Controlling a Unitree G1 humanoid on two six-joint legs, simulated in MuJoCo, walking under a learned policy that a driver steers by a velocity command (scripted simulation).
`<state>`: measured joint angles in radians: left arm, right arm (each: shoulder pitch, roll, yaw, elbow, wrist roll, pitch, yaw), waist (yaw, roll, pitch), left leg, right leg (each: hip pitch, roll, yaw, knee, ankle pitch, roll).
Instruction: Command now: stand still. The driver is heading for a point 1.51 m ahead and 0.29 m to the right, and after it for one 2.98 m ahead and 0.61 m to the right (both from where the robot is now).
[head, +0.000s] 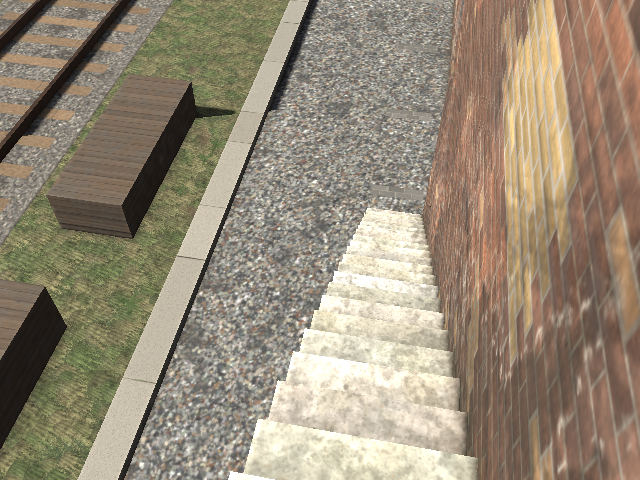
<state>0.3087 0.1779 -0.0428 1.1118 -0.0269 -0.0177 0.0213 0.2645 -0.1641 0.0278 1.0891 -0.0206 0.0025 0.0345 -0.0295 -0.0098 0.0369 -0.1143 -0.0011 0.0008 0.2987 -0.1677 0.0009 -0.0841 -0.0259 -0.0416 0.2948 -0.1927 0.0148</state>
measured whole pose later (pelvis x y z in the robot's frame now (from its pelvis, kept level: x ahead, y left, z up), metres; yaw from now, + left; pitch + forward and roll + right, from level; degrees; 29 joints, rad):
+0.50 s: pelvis +0.06 +0.01 -0.02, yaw +2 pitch -2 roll +0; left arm 0.51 0.19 0.01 1.19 -0.02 -0.03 0.03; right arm 0.23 -0.20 0.01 1.07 -0.02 0.01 0.02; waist 0.02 0.00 -0.02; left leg -0.14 0.00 0.03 0.55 -0.35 0.03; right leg -0.06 -0.06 -0.07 0.50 -0.40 0.03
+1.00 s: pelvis +0.06 +0.01 +0.00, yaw +1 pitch -1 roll +0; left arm 0.26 0.18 -0.01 1.22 -0.04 0.01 0.04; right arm 0.25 -0.18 0.04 1.08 -0.01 0.00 0.00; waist -0.03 -0.03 0.00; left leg -0.04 0.00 0.05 0.30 -0.24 0.01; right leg 0.04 -0.05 -0.08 0.24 -0.25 0.04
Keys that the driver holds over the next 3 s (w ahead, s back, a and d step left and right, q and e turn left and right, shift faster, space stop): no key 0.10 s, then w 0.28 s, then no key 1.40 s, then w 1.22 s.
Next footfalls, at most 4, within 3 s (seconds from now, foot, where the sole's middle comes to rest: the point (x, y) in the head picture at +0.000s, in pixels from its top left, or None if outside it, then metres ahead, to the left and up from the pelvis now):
2.56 right None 0.26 -0.09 -0.98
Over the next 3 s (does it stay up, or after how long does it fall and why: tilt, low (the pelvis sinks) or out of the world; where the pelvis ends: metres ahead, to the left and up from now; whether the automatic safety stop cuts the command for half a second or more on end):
stays up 0.38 -0.06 -0.34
